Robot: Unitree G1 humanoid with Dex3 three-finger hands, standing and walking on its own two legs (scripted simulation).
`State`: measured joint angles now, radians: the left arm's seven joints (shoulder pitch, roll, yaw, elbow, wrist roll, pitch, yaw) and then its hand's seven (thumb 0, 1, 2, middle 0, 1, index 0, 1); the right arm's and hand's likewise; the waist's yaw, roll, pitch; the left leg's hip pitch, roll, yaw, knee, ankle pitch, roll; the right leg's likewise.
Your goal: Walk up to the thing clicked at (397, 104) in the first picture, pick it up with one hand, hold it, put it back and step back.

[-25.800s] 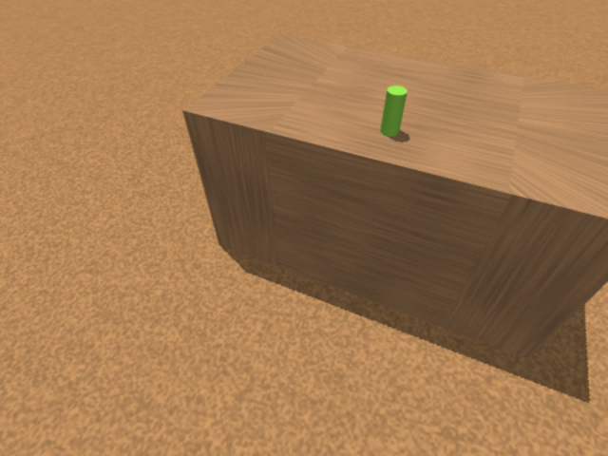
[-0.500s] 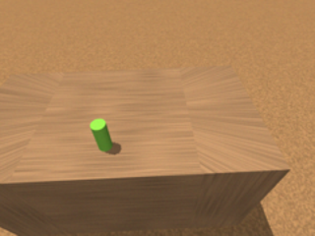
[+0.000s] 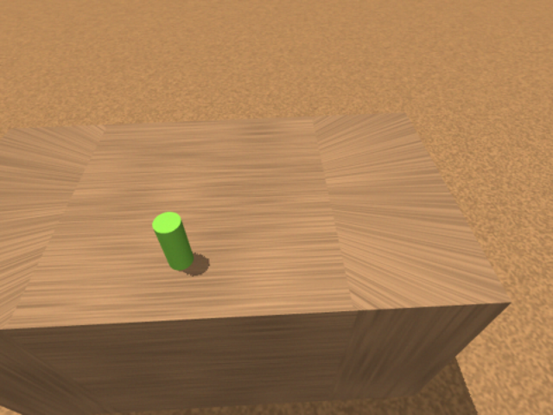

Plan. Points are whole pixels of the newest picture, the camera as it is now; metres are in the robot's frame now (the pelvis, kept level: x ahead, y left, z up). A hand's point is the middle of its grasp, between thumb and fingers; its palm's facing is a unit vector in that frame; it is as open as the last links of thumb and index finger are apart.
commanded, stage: home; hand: left
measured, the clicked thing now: (174, 242) +0.47 +0.21 -0.07
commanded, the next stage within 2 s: stand in 0.22 s
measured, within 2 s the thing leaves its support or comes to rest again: neither
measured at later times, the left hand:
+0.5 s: hand out of the picture +0.07 +0.25 -0.16, palm faces -0.02 -0.93 -0.35, open 16.1 cm
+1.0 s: hand out of the picture +0.07 +0.25 -0.16, palm faces -0.02 -0.94 -0.35, open 7.6 cm
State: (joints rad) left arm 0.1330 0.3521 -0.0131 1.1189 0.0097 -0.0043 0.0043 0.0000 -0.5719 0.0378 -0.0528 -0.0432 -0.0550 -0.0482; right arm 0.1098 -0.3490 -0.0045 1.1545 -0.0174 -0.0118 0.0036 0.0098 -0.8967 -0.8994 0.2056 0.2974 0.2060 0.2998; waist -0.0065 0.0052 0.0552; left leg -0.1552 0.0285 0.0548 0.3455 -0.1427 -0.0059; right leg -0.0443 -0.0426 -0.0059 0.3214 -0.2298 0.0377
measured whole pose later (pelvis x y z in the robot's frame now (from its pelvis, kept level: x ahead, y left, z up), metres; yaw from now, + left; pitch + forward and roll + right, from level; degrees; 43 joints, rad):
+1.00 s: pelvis +0.00 +0.00 +0.00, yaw +1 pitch -3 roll +0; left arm 0.14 0.35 -0.01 1.10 0.01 0.00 0.00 0.01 0.86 0.89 -0.20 -0.30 -0.21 -0.30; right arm 0.11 -0.34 -0.01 1.15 -0.02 -0.01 0.00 0.01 -0.90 -0.90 0.20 0.30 0.21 0.30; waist 0.00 0.00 0.05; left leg -0.15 0.03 0.04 0.34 -0.14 -0.01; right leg -0.03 -0.04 -0.02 0.30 -0.23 0.04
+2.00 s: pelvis +0.01 +0.00 +0.00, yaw +1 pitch -2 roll +0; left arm 0.15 0.35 0.00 1.10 0.01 0.00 0.00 0.01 0.90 0.90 -0.20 -0.30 -0.21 -0.30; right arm 0.11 -0.34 -0.01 1.14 -0.01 -0.01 0.00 0.01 -0.90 -0.90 0.20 0.30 0.21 0.30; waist 0.00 0.00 0.06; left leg -0.15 0.03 0.04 0.34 -0.15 -0.01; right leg -0.02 -0.04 -0.03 0.29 -0.23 0.03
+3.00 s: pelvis -0.02 -0.01 -0.01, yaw +2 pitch -2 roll +0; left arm 0.10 0.39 0.04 1.02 -0.01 0.03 0.01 0.01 0.90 0.90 -0.20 -0.30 -0.21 -0.30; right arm 0.06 -0.36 -0.04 1.05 0.00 0.02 0.01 0.01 -0.90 -0.90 0.21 0.30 0.21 0.30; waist 0.00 0.00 0.15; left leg -0.28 0.03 0.02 0.48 -0.16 0.00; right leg -0.21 -0.03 -0.02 0.59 -0.34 -0.01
